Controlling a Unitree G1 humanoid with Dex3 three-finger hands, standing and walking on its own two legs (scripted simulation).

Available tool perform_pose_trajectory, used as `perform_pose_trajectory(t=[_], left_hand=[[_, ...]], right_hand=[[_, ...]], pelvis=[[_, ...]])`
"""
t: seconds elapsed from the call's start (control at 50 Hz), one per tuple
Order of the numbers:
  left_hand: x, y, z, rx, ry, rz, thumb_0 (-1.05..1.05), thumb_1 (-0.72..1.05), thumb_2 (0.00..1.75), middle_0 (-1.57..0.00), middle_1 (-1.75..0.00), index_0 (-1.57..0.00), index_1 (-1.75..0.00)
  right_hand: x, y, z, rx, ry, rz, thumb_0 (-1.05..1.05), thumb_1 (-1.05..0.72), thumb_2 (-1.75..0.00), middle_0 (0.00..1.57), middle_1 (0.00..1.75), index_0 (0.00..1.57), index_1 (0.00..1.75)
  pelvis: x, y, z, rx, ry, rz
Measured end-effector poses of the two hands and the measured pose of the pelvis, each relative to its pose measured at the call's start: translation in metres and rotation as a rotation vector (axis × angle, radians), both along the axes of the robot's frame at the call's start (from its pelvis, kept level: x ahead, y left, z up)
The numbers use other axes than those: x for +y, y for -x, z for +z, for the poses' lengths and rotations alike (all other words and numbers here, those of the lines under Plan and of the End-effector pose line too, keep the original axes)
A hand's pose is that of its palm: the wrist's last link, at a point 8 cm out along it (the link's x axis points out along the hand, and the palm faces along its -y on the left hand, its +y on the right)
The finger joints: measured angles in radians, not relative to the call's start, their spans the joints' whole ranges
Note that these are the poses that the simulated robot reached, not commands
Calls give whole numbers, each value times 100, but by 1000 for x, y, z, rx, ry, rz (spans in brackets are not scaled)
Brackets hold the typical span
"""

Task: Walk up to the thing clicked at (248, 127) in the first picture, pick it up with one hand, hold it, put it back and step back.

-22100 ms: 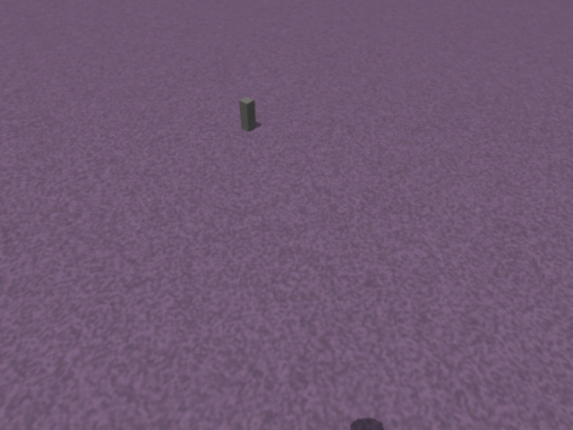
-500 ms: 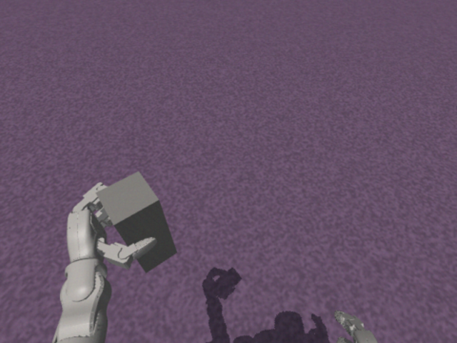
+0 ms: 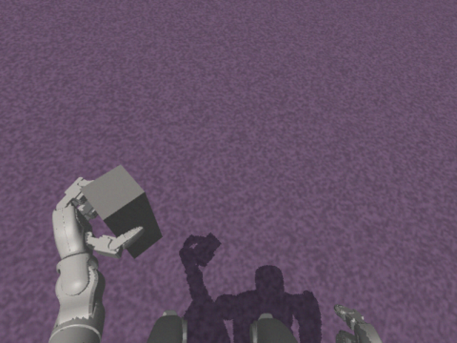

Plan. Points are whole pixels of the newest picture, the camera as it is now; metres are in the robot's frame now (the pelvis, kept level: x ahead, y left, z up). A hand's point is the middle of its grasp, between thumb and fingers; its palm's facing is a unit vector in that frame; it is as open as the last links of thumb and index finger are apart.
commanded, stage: crouch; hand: left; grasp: from the side
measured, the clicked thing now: (128, 217) +0.36 +0.18 -0.02
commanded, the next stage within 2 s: lower in 1.56 s
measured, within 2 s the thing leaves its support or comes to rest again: neither
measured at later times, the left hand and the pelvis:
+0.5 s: hand (124, 244) +0.38 +0.24 -0.25, palm faces +0.38 -0.93 -0.03, open 10.5 cm; pelvis -0.05 +0.00 -0.21, yaw -4 degrees
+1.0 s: hand (131, 254) +0.39 +0.26 -0.38, palm faces +0.35 -0.94 -0.02, open 10.5 cm; pelvis -0.08 +0.00 -0.33, yaw -7 degrees
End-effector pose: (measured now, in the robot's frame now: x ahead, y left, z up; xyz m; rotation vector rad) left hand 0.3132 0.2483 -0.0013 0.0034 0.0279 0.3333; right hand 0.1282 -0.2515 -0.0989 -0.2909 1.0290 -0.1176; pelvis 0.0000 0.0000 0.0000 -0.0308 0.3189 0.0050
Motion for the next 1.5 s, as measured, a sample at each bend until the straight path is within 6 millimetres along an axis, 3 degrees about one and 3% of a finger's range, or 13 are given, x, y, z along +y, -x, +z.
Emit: perform_pose_trajectory(t=[0.2, 0.4, 0.56, 0.72, 0.86, 1.0, 1.24, 1.5], left_hand=[[12, -14, -108, -41, -11, 25, -1, -56, 97, -80, -113, -81, -113], [29, -22, -200, -39, -30, 53, -1, -57, 99, -80, -115, -81, -115], [38, -27, -268, -29, -39, 44, -1, -60, 102, -80, -118, -81, -118], [40, -30, -321, -19, -34, 27, -1, -61, 103, -80, -119, -80, -119], [44, -36, -352, -19, -21, 31, -1, -61, 103, -80, -118, -81, -118], [51, -41, -378, -8, -19, 20, -1, -60, 102, -80, -117, -81, -117], [55, -44, -418, 9, -19, -15, -1, -57, 99, -80, -115, -80, -115], [57, -48, -443, 8, -21, -21, -1, -57, 100, -80, -116, -80, -116]], right_hand=[[-2, 18, -102, 97, 2, 20, 1, -89, -90, 20, 30, 20, 30], [4, 41, -195, 181, -19, 54, 1, -91, -91, 20, 30, 20, 30], [-5, 74, -253, 240, 15, 52, 1, -92, -91, 20, 30, 20, 30], [-16, 107, -297, 297, 48, 28, 1, -92, -91, 20, 30, 20, 30], [-20, 121, -324, 328, 69, 26, 1, -92, -91, 20, 30, 20, 30], [-20, 121, -339, 342, 89, 44, 1, -92, -91, 20, 30, 20, 30], [-20, 110, -352, 368, 131, 94, 0, -91, -91, 20, 30, 20, 30], [-22, 110, -360, 394, 167, 134, 0, -91, -90, 20, 30, 20, 30]], pelvis=[[4, 17, -93, 175, 20, -18], [3, 40, -175, 258, 30, -33], [2, 61, -236, 258, 38, -49], [2, 72, -285, 238, 40, -60], [1, 76, -315, 213, 46, -72], [2, 75, -334, 198, 58, -86], [6, 70, -354, 179, 85, -103], [8, 70, -371, 142, 108, -120]])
